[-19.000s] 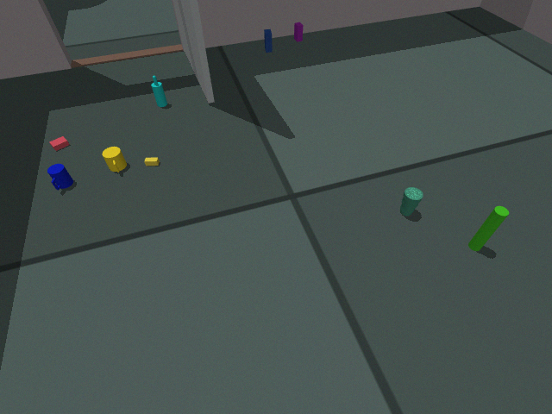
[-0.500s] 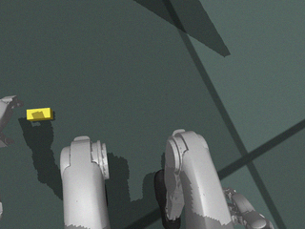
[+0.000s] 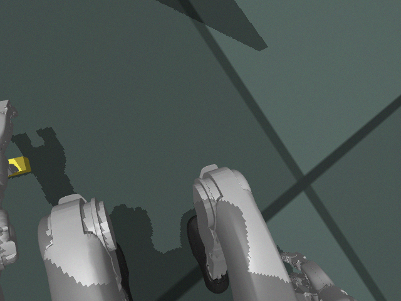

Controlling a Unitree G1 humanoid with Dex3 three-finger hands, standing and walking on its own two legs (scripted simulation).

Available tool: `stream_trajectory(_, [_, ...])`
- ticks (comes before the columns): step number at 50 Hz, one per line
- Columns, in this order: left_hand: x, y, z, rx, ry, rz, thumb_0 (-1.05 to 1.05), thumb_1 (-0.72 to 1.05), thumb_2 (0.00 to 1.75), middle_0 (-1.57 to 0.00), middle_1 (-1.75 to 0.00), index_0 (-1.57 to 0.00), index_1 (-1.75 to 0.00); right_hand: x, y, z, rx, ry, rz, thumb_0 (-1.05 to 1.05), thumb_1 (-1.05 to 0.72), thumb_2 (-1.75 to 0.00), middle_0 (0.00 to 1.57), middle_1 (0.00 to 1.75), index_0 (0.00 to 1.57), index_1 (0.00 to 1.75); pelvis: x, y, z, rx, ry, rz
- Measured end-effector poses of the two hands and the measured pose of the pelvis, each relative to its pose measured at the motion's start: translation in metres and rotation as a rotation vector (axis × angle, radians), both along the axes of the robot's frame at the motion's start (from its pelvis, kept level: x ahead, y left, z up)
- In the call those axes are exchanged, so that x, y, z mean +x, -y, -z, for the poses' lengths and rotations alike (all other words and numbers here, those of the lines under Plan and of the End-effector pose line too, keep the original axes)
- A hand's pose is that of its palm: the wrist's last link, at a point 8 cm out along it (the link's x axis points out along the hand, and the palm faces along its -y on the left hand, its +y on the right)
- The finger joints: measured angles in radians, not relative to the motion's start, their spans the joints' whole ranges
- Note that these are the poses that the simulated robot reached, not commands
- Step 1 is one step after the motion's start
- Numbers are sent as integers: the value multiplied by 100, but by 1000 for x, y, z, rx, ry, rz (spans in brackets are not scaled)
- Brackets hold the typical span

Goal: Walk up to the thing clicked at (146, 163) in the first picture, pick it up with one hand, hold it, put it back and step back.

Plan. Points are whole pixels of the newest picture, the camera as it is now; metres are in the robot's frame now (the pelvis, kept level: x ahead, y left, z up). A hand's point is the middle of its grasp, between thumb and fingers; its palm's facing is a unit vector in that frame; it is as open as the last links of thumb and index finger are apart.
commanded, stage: approach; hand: left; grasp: from above
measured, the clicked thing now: (10, 167) +0.41 +0.34 -0.30
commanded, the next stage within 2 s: rest palm in 0.34 s
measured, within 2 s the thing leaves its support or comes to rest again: neither
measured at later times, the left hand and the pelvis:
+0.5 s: hand out of the picture +0.39 +0.34 -0.18, palm faces -0.34 -0.11 -0.93, open 12.3 cm; pelvis +0.00 +0.01 -0.01, yaw +0 degrees
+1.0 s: hand (10, 172) +0.39 +0.32 -0.25, palm faces -0.48 -0.14 -0.86, open 13.3 cm; pelvis +0.00 +0.00 -0.01, yaw -2 degrees
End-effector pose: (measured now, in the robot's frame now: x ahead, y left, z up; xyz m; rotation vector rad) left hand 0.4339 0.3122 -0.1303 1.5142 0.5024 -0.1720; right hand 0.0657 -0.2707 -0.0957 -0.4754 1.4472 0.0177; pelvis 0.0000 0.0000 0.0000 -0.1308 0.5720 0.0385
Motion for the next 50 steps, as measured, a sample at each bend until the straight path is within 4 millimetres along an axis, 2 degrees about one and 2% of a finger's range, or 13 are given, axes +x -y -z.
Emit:
stream_trajectory(4, [-16, -21, -3, 23, -58, -54, 0, -18, 70, -34, -79, -37, -76, -6, -4, 5, 29, -27, 18, 0, -90, -89, 20, 30, 20, 30, 0, 0, -2, 6, 1, -3])
stream_trajectory(9, [-46, -48, -5, 12, -152, -78, 0, -19, 71, -33, -82, -36, -78, 3, -11, 11, 52, -43, -14, 0, -90, -89, 20, 30, 20, 30, -1, 0, -4, 8, 6, -14])
stream_trajectory(12, [-59, -56, -3, -22, -179, -48, 0, -20, 71, -33, -82, -36, -79, 15, -13, 11, 46, -34, -54, 0, -90, -89, 20, 30, 20, 30, -2, -1, -3, 3, 19, -19])
stream_trajectory(15, [-64, -55, 2, -82, -160, -2, 0, -21, 71, -33, -81, -36, -78, 28, -13, 8, 22, -10, -96, 0, -90, -89, 20, 30, 20, 30, -4, -2, -1, -10, 36, -19])
stream_trajectory(21, [-57, -38, 7, -134, -28, 123, 0, -20, 71, -33, -79, -36, -76, 53, -10, -5, -44, 54, -139, 0, -90, -89, 20, 30, 21, 30, -3, -6, 4, -29, 58, -19])
stream_trajectory(26, [-37, -33, -7, -85, 105, 116, 0, -20, 71, -33, -78, -35, -75, 67, -7, -13, -65, 125, -131, 0, -90, -89, 20, 30, 20, 30, -2, -6, 6, -24, 53, -19])
stream_trajectory(29, [-27, -35, -14, -27, 100, 62, 0, -21, 72, -31, -78, -34, -75, 68, -6, -13, -55, 154, -126, 0, -90, -89, 20, 30, 20, 30, -3, -6, 6, -21, 41, -17])
stream_trajectory(34, [-23, -35, -5, 46, -46, 9, 0, -24, 75, -26, -83, -29, -80, 52, -8, -7, -15, 142, -113, 0, -90, -90, 20, 30, 20, 30, -7, -5, 4, -17, 25, -10])
stream_trajectory(40, [-34, -25, 28, -30, -179, -24, 0, -28, 78, -22, -88, -25, -85, 14, -12, -1, 20, 29, -107, 0, -90, -90, 20, 30, 20, 30, -8, -2, 4, -10, 42, -6])
stream_trajectory(45, [-39, -18, 51, -120, -162, 19, 0, -31, 80, -21, -91, -24, -88, -9, -10, -3, -3, -71, -123, 0, -90, -90, 20, 30, 21, 30, -6, 0, 8, -20, 64, 3])
stream_trajectory(50, [-34, -15, 60, -130, -70, 86, 0, -35, 83, -17, -95, -20, -91, -15, -6, -7, -37, -123, -160, 0, -90, -90, 20, 30, 21, 30, -3, -2, 15, -33, 84, 12])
